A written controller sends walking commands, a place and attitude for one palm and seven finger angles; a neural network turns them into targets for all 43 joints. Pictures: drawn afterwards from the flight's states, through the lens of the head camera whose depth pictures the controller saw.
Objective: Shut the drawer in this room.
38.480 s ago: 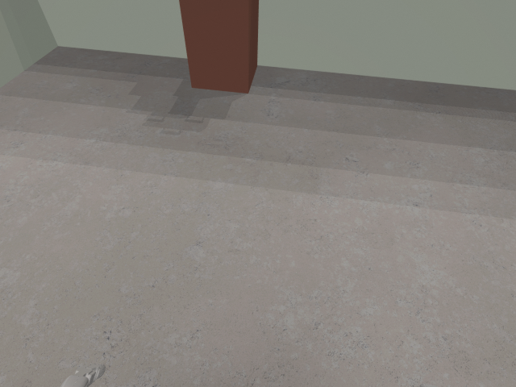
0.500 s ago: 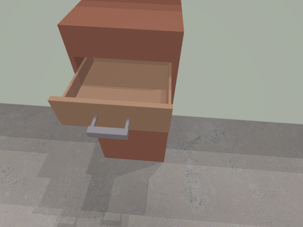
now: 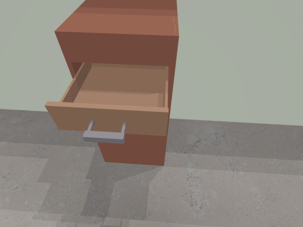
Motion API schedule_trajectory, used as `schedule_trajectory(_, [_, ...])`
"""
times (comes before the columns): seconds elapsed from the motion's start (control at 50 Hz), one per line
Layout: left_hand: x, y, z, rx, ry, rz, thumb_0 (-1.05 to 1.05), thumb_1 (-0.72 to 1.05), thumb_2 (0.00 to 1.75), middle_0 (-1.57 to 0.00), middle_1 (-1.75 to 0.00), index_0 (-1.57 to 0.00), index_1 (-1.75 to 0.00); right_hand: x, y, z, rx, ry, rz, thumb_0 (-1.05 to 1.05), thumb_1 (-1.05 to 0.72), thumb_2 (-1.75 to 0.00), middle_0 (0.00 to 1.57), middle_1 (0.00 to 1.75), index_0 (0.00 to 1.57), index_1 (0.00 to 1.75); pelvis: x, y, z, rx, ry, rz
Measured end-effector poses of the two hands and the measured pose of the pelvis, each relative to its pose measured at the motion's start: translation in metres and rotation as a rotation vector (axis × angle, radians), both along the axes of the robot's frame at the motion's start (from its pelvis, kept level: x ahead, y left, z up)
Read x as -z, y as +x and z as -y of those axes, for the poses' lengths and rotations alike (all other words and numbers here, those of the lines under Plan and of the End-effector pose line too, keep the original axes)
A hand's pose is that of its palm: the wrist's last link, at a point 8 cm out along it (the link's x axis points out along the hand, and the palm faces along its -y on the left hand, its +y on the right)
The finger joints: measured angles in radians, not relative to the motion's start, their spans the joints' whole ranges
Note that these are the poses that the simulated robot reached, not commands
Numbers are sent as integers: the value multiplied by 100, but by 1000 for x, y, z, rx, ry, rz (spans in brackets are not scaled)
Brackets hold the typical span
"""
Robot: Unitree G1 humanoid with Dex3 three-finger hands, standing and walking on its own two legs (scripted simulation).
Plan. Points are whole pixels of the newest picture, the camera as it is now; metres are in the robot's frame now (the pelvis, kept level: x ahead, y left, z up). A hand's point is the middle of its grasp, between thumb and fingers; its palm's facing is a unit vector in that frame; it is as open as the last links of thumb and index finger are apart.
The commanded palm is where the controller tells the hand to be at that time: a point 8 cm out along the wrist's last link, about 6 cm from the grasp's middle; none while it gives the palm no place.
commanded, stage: shuffle to correct the standing spot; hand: left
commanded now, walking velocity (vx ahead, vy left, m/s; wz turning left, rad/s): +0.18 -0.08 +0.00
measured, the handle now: (106, 130) +0.40 +0.17 +0.00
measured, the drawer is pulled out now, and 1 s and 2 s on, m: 0.24 0.24 0.24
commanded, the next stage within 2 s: come to a stop and stand still in 0.10 s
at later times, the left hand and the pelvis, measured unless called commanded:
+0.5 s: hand out of the picture +0.04 +0.14 -0.18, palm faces +0.03 -0.98 -0.19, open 7.3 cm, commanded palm none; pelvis +0.05 -0.01 +0.00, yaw +0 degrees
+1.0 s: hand out of the picture +0.06 +0.16 -0.17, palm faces +0.00 -0.98 -0.22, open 7.3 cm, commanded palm none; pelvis -0.01 -0.02 -0.01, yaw +0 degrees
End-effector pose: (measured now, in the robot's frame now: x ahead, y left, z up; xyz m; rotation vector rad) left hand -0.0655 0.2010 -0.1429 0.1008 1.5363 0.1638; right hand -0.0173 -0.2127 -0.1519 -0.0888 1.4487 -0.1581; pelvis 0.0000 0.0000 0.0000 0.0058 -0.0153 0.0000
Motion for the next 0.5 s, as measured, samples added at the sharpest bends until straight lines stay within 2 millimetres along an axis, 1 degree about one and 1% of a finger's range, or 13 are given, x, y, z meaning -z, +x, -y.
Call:
schedule_trajectory(0.06, [-3,-5,7,-16,4,-14,0,91,90,-20,-30,-20,-29,1,2,7,2,5,-8,0,-90,-90,20,30,20,30,0,4,7,0,1,-2])
schedule_trajectory(0.14, [-2,-11,19,-40,-6,-39,0,91,90,-20,-30,-20,-29,0,10,16,-3,1,-5,0,-91,-90,20,30,20,30,1,13,16,1,-9,-8])
schedule_trajectory(0.18, [2,-9,25,-44,-22,-55,0,91,90,-20,-30,-20,-29,-1,16,19,-2,-10,2,0,-91,-90,20,30,20,30,3,20,18,4,-19,-10])
schedule_trajectory(0.22, [8,-4,28,-44,-44,-66,0,91,90,-20,-30,-20,-29,-1,23,21,0,-24,12,0,-91,-90,20,30,20,30,7,29,19,0,-31,-12])
schedule_trajectory(0.26, [14,8,31,-40,-63,-67,0,91,90,-20,-30,-20,-30,-2,30,20,0,-37,16,0,-91,-90,20,30,20,30,10,37,18,-4,-24,-8])
schedule_trajectory(0.3, [18,24,32,-31,-72,-52,0,91,90,-20,-30,-20,-30,-2,37,18,-3,-44,17,0,-91,-90,20,30,20,30,10,45,17,4,-10,-6])
schedule_trajectory(0.36, [18,56,33,-24,-62,-4,0,91,90,-20,-30,-20,-30,-1,44,12,-18,-39,0,0,-91,-90,20,30,19,30,9,54,15,-1,-4,-10])
schedule_trajectory(0.42, [14,87,30,-16,-40,64,0,91,90,-20,-30,-20,-30,1,51,6,-29,-23,-21,0,-91,-90,20,30,20,30,6,57,14,-5,-3,-18])
schedule_trajectory(0.44, [12,93,26,-1,-27,72,1,91,90,-20,-30,-20,-30,1,51,7,-29,-24,-30,1,-92,-90,20,30,20,30,5,57,14,-3,-2,-20])
schedule_trajectory(0.5, [7,102,10,21,24,72,2,93,90,-20,-30,-21,-30,1,53,10,-9,-24,-32,2,-93,-90,20,30,20,30,4,54,14,1,0,-24])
